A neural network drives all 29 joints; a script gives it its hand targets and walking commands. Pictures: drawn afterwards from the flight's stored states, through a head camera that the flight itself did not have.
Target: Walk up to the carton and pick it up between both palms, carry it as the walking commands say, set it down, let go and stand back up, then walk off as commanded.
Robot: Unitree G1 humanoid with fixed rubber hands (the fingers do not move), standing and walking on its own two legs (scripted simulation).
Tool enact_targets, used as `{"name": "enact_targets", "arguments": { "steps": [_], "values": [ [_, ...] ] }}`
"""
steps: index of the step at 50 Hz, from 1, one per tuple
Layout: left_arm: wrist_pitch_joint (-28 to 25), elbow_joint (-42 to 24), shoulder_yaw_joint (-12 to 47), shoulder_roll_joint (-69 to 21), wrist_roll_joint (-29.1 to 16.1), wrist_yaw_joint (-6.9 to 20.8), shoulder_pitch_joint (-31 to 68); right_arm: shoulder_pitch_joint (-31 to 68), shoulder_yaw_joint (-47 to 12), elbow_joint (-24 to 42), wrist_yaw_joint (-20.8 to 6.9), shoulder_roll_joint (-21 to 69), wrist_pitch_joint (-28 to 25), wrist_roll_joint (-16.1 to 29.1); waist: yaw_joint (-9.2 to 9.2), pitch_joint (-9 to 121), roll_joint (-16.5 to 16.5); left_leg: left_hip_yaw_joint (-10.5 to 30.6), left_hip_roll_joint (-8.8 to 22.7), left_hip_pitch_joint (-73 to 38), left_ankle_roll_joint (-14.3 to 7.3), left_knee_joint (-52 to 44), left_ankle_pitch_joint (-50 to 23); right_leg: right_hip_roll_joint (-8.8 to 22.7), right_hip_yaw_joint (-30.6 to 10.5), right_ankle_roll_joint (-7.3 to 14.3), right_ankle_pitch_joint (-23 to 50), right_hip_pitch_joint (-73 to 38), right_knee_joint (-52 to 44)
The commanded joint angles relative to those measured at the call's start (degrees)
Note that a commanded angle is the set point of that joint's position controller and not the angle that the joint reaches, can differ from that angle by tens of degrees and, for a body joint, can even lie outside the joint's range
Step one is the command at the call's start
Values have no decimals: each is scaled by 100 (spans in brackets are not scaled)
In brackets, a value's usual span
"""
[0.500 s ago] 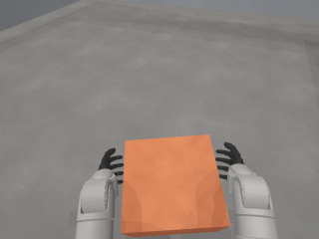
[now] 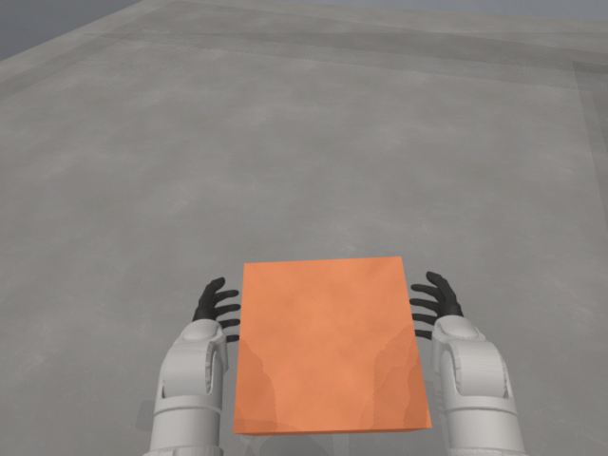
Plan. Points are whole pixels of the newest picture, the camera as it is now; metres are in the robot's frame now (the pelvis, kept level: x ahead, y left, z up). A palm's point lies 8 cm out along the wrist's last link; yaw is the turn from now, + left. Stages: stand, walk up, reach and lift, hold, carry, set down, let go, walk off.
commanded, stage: carry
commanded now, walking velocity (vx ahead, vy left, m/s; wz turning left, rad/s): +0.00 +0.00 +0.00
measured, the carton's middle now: (326, 347) +0.29 +0.00 -0.06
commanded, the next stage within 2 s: hold in 1.86 s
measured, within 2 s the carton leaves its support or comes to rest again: neither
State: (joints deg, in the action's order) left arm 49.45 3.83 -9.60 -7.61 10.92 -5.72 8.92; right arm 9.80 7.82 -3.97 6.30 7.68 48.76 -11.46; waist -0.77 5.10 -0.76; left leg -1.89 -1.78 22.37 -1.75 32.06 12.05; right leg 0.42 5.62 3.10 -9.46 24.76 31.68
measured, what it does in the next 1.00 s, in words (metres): stands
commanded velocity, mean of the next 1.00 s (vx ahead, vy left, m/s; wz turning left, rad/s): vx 0.00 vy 0.00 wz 0.00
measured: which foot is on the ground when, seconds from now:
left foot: down 0.00-1.00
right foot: down 0.00-1.00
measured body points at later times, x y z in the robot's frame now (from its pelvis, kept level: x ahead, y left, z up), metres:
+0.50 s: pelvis +0.01 -0.01 +0.00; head +0.02 -0.02 +0.45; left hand +0.29 +0.15 +0.01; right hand +0.30 -0.17 +0.01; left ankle +0.05 +0.10 -0.73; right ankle +0.08 -0.08 -0.73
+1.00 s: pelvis +0.01 -0.02 +0.00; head +0.01 -0.03 +0.45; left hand +0.29 +0.14 +0.02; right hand +0.30 -0.18 +0.01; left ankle +0.05 +0.10 -0.73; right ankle +0.08 -0.08 -0.73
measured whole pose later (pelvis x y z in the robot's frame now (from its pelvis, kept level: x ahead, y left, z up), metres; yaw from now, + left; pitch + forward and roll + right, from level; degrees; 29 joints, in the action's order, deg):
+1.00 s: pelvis +0.01 -0.02 +0.00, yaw +0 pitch +2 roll +1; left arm 44.3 4.1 -9.8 -7.4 11.7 -3.8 7.1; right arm 8.8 8.3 -5.2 3.8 7.4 43.7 -11.0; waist -0.5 3.3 -0.5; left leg -1.0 -0.8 21.7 0.0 32.9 13.5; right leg -0.5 6.5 5.0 -11.6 24.4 33.4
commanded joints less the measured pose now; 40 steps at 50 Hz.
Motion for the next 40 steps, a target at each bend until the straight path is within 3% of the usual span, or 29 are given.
{"name": "enact_targets", "arguments": {
  "steps": [1,2,3,4,5,6,7,9,11,12,14,15,16,17,18,19,22,23,24,26,30,32,33,34,35,36,38,39,40],
  "values": [
    [-461,-1548,3269,-4518,-1954,1389,3464,2809,-3263,928,-1561,4896,-299,2042,93,2153,15,892,707,-620,-158,-697,432,777,-920,-178,-775,-900,-695],
    [-509,359,2696,-3953,-1173,1504,2820,2637,-2729,-524,-1638,4176,-428,1336,112,1930,-156,841,622,-300,-224,-788,1107,763,-1026,-175,-1268,-781,-825],
    [-566,-1460,3451,-4622,-1888,1439,3196,3080,-3492,1367,-1576,4785,-503,2007,92,1673,-42,755,615,-390,-183,-728,958,759,-1055,-154,-1374,-539,-881],
    [-513,-857,3424,-4527,-1639,1519,2669,2535,-3456,743,-1656,4708,-469,1795,81,1818,-35,749,641,-387,-128,-716,799,791,-1046,-150,-1150,-646,-877],
    [-520,-2432,3881,-4952,-2297,1413,3242,3258,-3799,2453,-1553,5021,-536,2397,81,1876,-227,901,670,-357,-144,-820,854,745,-981,-126,-999,-787,-719],
    [-648,-422,2805,-3939,-1186,1594,3029,2636,-2651,442,-1688,4040,-621,1193,87,2026,-104,706,648,-450,-163,-566,362,808,-1054,-149,-548,-979,-808],
    [-666,-1186,3406,-4555,-1852,1509,3085,2743,-3411,1013,-1586,4771,-587,1867,107,2289,500,582,515,-466,-153,-294,192,930,-1231,-168,-448,-1087,-1087],
    [-815,-2337,3750,-4715,-2276,1531,3627,3337,-3760,2115,-1565,4893,-699,2224,65,2311,689,432,427,-588,-49,-80,98,1143,-1409,-117,-300,-1100,-1240],
    [-638,-1804,3691,-4579,-2044,1447,2903,2714,-3617,1751,-1496,4740,-604,2063,75,2401,-187,474,511,-844,-132,-344,-81,977,-1027,-57,-61,-1071,-762],
    [-605,-580,3350,-4411,-1540,1545,2729,2628,-3361,642,-1583,4450,-572,1613,60,2126,188,748,679,-629,-215,-512,-17,822,-991,-103,-134,-969,-692],
    [-750,-533,3197,-4215,-1488,1623,2708,2522,-3331,338,-1656,4413,-659,1567,107,2202,151,505,488,-474,-209,-309,511,987,-1363,-73,-921,-1003,-1170],
    [-751,-1807,3729,-4683,-2048,1580,2961,2768,-3801,1667,-1623,4783,-669,2038,58,1924,375,621,562,-359,-182,-417,356,931,-1155,-83,-924,-950,-1061],
    [-819,-402,3235,-4116,-1525,1670,3096,2199,-2989,-344,-1733,4428,-690,1357,47,2110,7,577,578,-623,-105,-414,166,980,-1166,-20,-874,-963,-962],
    [-783,-1566,3723,-4752,-2031,1579,3071,2721,-3634,1347,-1649,4895,-729,1994,71,2350,63,606,597,-700,-170,-454,160,913,-1129,-4,-544,-1053,-853],
    [-782,-1352,3695,-4736,-1963,1613,2931,3075,-3697,1546,-1679,4772,-800,2021,68,2253,68,753,665,-631,-232,-537,-42,783,-927,-28,-149,-1092,-644],
    [-907,293,3078,-4102,-1320,1750,2862,2825,-2894,-276,-1800,4092,-932,1330,67,2305,2,794,791,-618,-158,-616,-154,763,-887,-83,96,-1117,-433],
    [-1031,-2113,3884,-4722,-2181,1598,3666,3316,-3849,1781,-1732,4921,-973,2236,79,2224,-37,814,747,-354,-158,-539,-238,711,-895,-55,194,-1283,-402],
    [-884,-2239,4058,-4916,-2231,1584,3457,2928,-3933,1813,-1706,5099,-815,2226,64,2254,215,740,709,-509,-143,-401,-533,804,-900,-98,448,-1278,-448],
    [-787,-712,3418,-4551,-1705,1622,2807,2513,-3437,486,-1685,4744,-727,1745,73,2431,215,629,673,-615,-154,-323,-460,819,-969,-44,486,-1346,-528],
    [-790,-1533,3684,-4636,-1896,1577,2926,2653,-3721,1264,-1674,4812,-732,1995,62,2304,106,536,567,-540,-114,-280,-115,894,-1116,32,21,-1228,-669],
    [-882,-359,3309,-4388,-1523,1752,2693,2740,-3362,435,-1808,4407,-883,1544,53,2081,199,492,531,-516,-94,-298,162,977,-1226,23,-521,-1108,-998],
    [-911,-1778,3959,-4941,-2133,1697,3422,2945,-3719,1360,-1782,5052,-899,2034,53,2088,-354,567,657,-583,-117,-450,-694,829,-815,-45,187,-1232,-505],
    [-866,-1134,3780,-4899,-1931,1741,3303,3070,-3588,1096,-1785,4841,-878,1832,48,2271,165,760,789,-621,-181,-408,-938,744,-765,-107,441,-1474,-398],
    [-887,-1169,3679,-4828,-1852,1704,3091,3413,-3709,1435,-1783,4776,-926,2011,69,2232,-132,646,720,-628,-184,-414,-496,739,-799,-96,396,-1355,-410],
    [-917,-537,3362,-4440,-1552,1739,3141,3062,-3348,392,-1820,4582,-918,1665,49,2122,-7,592,699,-562,-121,-448,-206,807,-971,-57,124,-1298,-576],
    [-819,-2101,3983,-5088,-2223,1605,3171,3405,-4047,2366,-1653,5085,-870,2358,57,2214,13,626,645,-555,-207,-302,-441,853,-1008,-17,331,-1359,-558],
    [-816,-384,3149,-4299,-1497,1705,2662,2304,-3335,27,-1734,4578,-719,1535,49,2362,731,498,557,-557,-134,-245,-131,915,-1049,-38,115,-1458,-779],
    [-756,-1845,3894,-4845,-2074,1635,2950,2858,-3875,1822,-1677,4892,-708,2100,30,2277,425,491,603,-757,-122,-297,-420,921,-964,-17,317,-1295,-651],
    [-728,-690,3404,-4508,-1632,1689,2711,2754,-3492,689,-1697,4535,-686,1678,40,2185,446,505,547,-583,-141,-189,-364,952,-1100,-45,477,-1271,-750]
  ]
}}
